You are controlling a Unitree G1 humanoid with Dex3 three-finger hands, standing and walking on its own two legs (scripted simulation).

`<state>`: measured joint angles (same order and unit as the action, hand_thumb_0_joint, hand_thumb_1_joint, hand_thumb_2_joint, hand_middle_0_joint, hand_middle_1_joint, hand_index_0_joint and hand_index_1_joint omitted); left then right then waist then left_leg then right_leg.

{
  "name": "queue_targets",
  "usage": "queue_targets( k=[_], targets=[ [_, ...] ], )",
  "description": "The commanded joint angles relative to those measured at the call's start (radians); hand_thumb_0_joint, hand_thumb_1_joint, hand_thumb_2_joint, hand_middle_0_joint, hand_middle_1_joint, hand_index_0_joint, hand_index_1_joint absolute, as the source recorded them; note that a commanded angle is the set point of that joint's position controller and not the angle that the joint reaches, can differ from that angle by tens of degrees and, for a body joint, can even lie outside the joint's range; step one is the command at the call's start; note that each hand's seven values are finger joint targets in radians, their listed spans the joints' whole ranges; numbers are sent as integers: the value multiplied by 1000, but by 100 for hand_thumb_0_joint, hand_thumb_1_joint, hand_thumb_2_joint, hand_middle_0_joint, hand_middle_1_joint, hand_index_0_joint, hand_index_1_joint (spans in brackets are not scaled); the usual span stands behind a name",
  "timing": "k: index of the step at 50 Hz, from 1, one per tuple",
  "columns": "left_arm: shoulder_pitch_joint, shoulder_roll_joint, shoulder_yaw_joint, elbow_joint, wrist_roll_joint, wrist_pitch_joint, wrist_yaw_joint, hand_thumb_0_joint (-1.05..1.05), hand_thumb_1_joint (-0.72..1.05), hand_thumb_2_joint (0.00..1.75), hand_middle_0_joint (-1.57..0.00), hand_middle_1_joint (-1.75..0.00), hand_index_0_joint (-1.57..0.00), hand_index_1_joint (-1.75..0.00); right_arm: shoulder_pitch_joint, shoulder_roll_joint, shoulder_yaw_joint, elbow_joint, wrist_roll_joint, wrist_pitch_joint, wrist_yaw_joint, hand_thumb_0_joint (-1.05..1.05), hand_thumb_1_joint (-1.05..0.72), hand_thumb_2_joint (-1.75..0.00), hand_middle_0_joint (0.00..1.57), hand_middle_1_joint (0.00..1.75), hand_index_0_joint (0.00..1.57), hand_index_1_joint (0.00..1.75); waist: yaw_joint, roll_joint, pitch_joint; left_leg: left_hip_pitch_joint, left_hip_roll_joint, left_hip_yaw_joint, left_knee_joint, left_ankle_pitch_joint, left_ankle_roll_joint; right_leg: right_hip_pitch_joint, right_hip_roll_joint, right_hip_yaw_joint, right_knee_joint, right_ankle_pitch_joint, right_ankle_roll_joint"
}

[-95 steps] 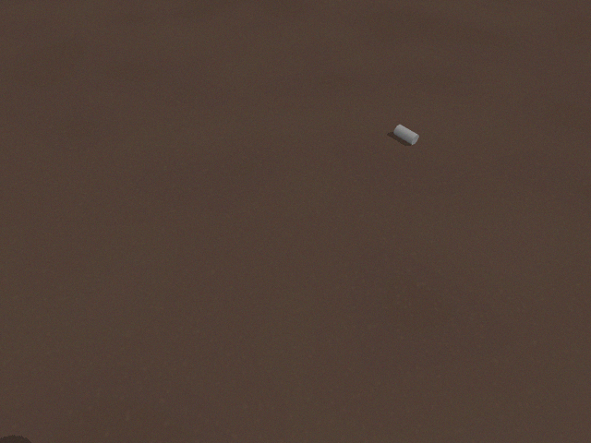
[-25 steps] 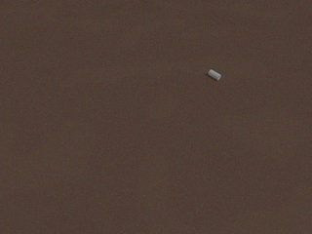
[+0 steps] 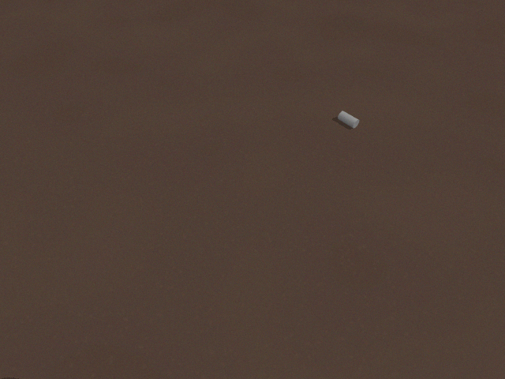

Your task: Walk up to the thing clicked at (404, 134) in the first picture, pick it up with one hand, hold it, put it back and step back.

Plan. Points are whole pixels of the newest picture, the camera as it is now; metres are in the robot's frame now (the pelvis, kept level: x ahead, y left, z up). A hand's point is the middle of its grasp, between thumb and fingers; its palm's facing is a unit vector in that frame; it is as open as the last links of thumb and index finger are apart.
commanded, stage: stand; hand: left
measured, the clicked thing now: (348, 119) +1.75 -0.63 -0.75
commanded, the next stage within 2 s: walk up in 0.52 s
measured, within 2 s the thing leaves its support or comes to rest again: neither
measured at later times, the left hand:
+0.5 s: hand out of the picture +0.07 +0.25 -0.16, palm faces -0.02 -0.94 -0.35, open 7.4 cm
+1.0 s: hand (181, 309) +0.27 +0.15 -0.14, palm faces -0.26 -0.87 -0.41, open 7.4 cm
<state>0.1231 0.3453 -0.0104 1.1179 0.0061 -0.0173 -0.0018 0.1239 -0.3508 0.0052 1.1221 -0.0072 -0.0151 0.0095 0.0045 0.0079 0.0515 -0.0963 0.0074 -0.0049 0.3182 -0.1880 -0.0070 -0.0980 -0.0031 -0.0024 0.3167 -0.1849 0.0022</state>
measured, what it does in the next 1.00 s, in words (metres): walks ahead, turning right: right foot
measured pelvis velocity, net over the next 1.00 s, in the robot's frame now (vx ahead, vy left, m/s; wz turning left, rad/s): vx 0.12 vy -0.10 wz -0.35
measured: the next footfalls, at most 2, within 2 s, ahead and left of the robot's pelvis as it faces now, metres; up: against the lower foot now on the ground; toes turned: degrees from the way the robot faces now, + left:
right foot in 0.84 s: +0.15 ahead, -0.24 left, +0.00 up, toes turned -23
left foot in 1.26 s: +0.48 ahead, -0.06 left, +0.00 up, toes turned -24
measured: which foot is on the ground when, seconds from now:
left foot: down 0.00-0.86, up 0.88-1.00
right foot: down 0.00-0.56, up 0.58-0.82, down 0.84-1.00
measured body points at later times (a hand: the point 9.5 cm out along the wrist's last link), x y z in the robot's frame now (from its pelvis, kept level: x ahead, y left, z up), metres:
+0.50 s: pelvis +0.00 +0.00 +0.00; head +0.01 +0.00 +0.45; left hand +0.07 +0.30 -0.13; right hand +0.08 -0.30 -0.13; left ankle -0.01 +0.12 -0.75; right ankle -0.01 -0.12 -0.75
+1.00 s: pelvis +0.12 -0.10 -0.02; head +0.10 -0.13 +0.42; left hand +0.29 +0.20 -0.11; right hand +0.11 -0.45 -0.14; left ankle +0.12 +0.05 -0.68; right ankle +0.11 -0.22 -0.75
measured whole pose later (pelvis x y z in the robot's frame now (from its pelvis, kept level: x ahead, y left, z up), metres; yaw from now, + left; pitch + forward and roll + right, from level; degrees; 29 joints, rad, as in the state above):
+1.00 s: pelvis +0.12 -0.10 -0.02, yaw -20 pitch -3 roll -1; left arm 0.25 0.39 0.07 0.92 0.00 -0.05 -0.07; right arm 0.17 -0.48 -0.08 0.93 -0.01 -0.03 0.08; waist 0.04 0.10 0.05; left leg -0.37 0.10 0.02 1.13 -0.39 0.01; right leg -0.28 0.00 -0.05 0.61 -0.28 -0.02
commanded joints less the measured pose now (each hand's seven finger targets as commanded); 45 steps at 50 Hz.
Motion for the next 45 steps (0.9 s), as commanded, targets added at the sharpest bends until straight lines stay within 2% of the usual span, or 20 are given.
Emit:
queue_targets(
  k=[1, 9, 25, 26, 27, 28, 29, 30, 31, 32, 33, 35, 37, 39, 40, 41, 42, 43, 44, 45],
  targets=[
    [-30, 223, 47, -51, 2, -15, 14, 0, 90, 90, -20, -30, -20, -30, -23, -208, -38, -52, -1, -17, -19, 0, -90, -90, 20, 30, 20, 30, -5, -11, -71, 1, 121, -94, -49, 143, 29, 13, -129, 91, -44, 136, -27],
    [-32, 217, 45, -52, 1, -17, 14, 0, 90, 90, -20, -30, -20, -30, -29, -211, -39, -52, 0, -18, -18, 0, -90, -90, 20, 30, 20, 30, -4, -14, -73, 16, 122, -87, -36, 190, 32, 14, -132, 92, -47, 196, -26],
    [-30, 217, 47, -50, 3, -16, 14, 0, 90, 90, -20, -30, -20, -30, -32, -208, -40, -56, 0, -17, -20, 0, -90, -90, 20, 30, 20, 30, -5, -19, -58, 1, 120, -92, -46, 157, 31, 7, -130, 92, -53, 153, -26],
    [7, 327, 139, -155, 34, -3, -38, 0, 90, 90, -20, -30, -20, -30, -14, -349, -137, -169, -25, -50, 4, 0, -90, -90, 20, 30, 20, 30, -18, 1, -121, 181, 116, -35, 102, -318, 90, -235, -92, 210, 34, -264, -77],
    [-80, 304, 135, -176, 34, 7, -58, 0, 90, 90, -20, -30, -20, -30, 41, -340, -151, -153, -31, -54, 14, 0, -90, -90, 20, 30, 20, 30, -68, 25, -44, 309, 156, -84, 53, -476, 123, -540, -81, 184, 64, -379, -54],
    [-224, 248, 132, -234, 34, 6, -71, 0, 90, 90, -20, -30, -20, -30, 143, -358, -165, -148, -19, -56, 13, 0, -90, -90, 20, 30, 20, 30, -150, 158, -15, 355, 302, -236, -88, -556, 186, -698, -33, 75, 285, -321, -31],
    [-253, 229, 132, -256, 43, 4, -76, 0, 90, 90, -20, -30, -20, -30, 151, -375, -171, -167, -21, -63, 10, 0, -90, -90, 20, 30, 20, 30, -160, 175, 0, 267, 479, -368, -195, -511, 258, -731, -63, 46, 525, -280, -19],
    [-220, 256, 135, -252, 45, 2, -80, 0, 90, 90, -20, -30, -20, -30, 88, -371, -170, -209, -20, -70, 8, 0, -90, -90, 20, 30, 20, 30, -116, 65, 2, 172, 526, -379, -207, -455, 277, -689, -125, 65, 613, -260, -18],
    [-167, 279, 130, -260, 27, -5, -93, 0, 90, 90, -20, -30, -20, -30, 54, -354, -175, -237, -19, -78, 9, 0, -90, -90, 20, 30, 20, 30, -79, -9, -24, 120, 498, -297, -204, -425, 242, -606, -150, 96, 620, -238, -22],
    [-69, 271, 135, -246, 17, -3, -105, 0, 90, 90, -20, -30, -20, -30, 21, -360, -174, -253, -23, -85, 11, 0, -90, -90, 20, 30, 20, 30, -31, 60, -47, 122, 478, -238, -203, -444, 234, -560, -171, 100, 600, -236, -16],
    [-29, 271, 140, -236, 10, 3, -117, 0, 90, 90, -20, -30, -20, -30, -25, -361, -176, -271, -31, -85, 17, 0, -90, -90, 20, 30, 20, 30, 1, 111, -27, 69, 439, -154, -202, -433, 215, -495, -183, 75, 565, -231, -11],
    [-36, 254, 138, -238, 16, 4, -134, 0, 90, 90, -20, -30, -20, -30, -60, -342, -166, -291, -42, -84, 28, 0, -90, -90, 20, 30, 20, 30, -12, 140, 4, -4, 319, 26, -165, -357, 170, -409, -143, -13, 474, -168, 13],
    [-48, 245, 142, -248, 19, 4, -140, 0, 90, 90, -20, -30, -20, -30, -47, -354, -173, -295, -40, -78, 34, 0, -90, -90, 20, 30, 20, 30, -18, 146, 32, -53, 295, 101, -114, -333, 150, -343, -131, -65, 411, -100, 14],
    [-16, 247, 144, -244, 20, -4, -134, 0, 90, 90, -20, -30, -20, -30, -53, -349, -169, -300, -37, -68, 39, 0, -90, -90, 20, 30, 20, 30, -4, 116, 23, -86, 277, 141, -32, -320, 146, -261, -94, -123, 372, -86, 6],
    [35, 252, 149, -234, 22, -6, -127, 0, 90, 90, -20, -30, -20, -30, -66, -352, -168, -305, -32, -63, 39, 0, -90, -90, 20, 30, 20, 30, 29, 105, 6, -118, 281, 156, 30, -315, 143, -190, -78, -152, 362, -65, -4],
    [123, 276, 161, -212, 25, -12, -115, 0, 90, 90, -20, -30, -20, -30, -83, -348, -163, -313, -26, -59, 40, 0, -90, -90, 20, 30, 20, 30, 85, 43, -29, -184, 258, 195, 187, -232, 129, -60, -54, -158, 321, -53, -17],
    [289, 325, 186, -165, 21, -24, -95, 0, 90, 90, -20, -30, -20, -30, -82, -310, -148, -317, -30, -53, 43, 0, -90, -90, 20, 30, 20, 30, 171, -144, -113, -281, 172, 249, 542, -88, 104, 145, -5, -126, 253, -138, -44],
    [409, 430, 219, -158, 24, -34, -67, 0, 90, 90, -20, -30, -20, -30, -59, -212, -109, -353, -20, -55, 51, 0, -90, -90, 20, 30, 20, 30, 214, -426, -85, -527, 53, 231, 863, -341, 49, 238, -144, 220, 52, -410, -110],
    [361, 513, 219, -192, 5, -37, -67, 0, 90, 90, -20, -30, -20, -30, -86, -237, -108, -399, 0, -61, 57, 0, -90, -90, 20, 30, 20, 30, 168, -437, -85, -702, -27, 51, 971, -416, 8, 200, -359, 814, -211, -572, -233],
    [249, 495, 206, -224, -13, -34, -59, 0, 90, 90, -20, -30, -20, -30, -135, -310, -121, -380, -8, -62, 56, 0, -90, -90, 20, 30, 20, 30, 126, -179, -9, -650, 96, -63, 963, -314, -1, 59, -413, 839, -234, -726, -272]
  ],
)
